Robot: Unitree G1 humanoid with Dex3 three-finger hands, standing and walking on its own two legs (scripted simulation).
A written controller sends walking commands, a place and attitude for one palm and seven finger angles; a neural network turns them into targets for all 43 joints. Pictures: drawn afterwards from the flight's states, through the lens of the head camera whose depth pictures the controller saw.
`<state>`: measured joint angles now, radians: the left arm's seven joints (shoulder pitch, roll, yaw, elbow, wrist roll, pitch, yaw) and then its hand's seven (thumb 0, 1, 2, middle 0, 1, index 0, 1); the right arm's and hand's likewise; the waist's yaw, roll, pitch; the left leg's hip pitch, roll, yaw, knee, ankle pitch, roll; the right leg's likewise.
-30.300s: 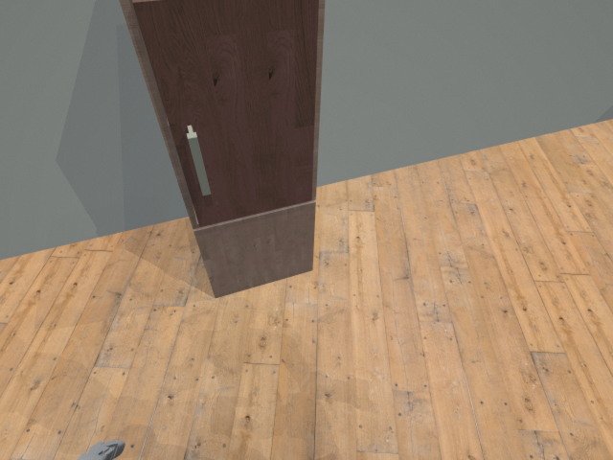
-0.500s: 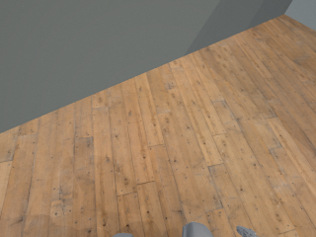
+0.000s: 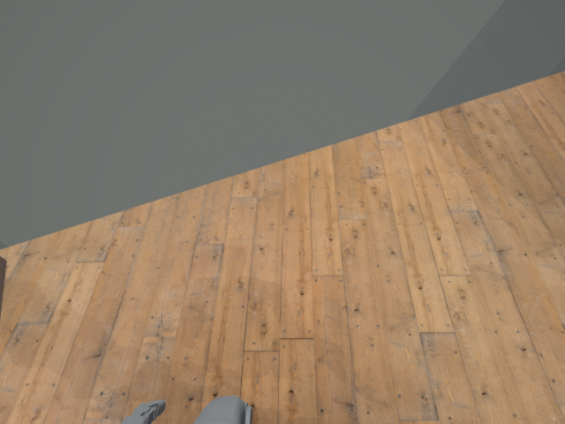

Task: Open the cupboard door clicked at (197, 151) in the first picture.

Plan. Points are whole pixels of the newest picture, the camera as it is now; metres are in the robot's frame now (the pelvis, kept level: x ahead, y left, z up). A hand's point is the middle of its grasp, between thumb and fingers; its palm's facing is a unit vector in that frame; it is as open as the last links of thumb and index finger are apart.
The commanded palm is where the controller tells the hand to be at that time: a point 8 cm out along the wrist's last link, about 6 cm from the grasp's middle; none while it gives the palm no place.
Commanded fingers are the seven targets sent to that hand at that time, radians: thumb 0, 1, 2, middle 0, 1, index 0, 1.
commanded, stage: turn to face it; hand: left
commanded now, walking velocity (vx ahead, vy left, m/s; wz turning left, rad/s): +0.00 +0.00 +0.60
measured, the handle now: out of the picture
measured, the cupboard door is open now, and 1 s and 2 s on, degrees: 46 46 46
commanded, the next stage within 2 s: take the last steps up to it in 1.88 s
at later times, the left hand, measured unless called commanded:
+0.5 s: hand out of the picture +0.01 +0.27 -0.17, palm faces +0.33 -0.91 -0.24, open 7.4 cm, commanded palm none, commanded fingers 0.00 0.90 0.90 -0.20 -0.30 -0.20 -0.30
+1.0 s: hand out of the picture -0.01 +0.18 -0.15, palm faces +0.56 -0.79 -0.25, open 7.4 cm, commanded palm none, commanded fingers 0.00 0.90 0.90 -0.20 -0.30 -0.20 -0.30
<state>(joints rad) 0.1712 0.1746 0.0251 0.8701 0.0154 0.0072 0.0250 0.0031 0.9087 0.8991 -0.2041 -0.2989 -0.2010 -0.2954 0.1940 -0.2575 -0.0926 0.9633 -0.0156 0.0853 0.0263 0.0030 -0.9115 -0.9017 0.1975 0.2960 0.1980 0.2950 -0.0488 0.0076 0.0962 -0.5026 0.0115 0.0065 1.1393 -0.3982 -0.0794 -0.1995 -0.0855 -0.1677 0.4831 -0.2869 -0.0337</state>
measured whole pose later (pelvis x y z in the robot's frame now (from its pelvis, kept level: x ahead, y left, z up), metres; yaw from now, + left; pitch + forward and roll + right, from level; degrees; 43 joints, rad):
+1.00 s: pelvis +0.03 -0.02 +0.00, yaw +36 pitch +0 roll +2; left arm 0.20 0.17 0.03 0.88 0.02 0.00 0.02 0.00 0.91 0.90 -0.20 -0.30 -0.20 -0.30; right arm 0.16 -0.26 -0.09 0.97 -0.02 0.09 0.03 0.00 -0.91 -0.90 0.20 0.30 0.20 0.30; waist -0.04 0.00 0.11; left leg -0.48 0.02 0.01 1.07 -0.40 -0.08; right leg -0.16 -0.09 -0.19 0.47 -0.31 -0.02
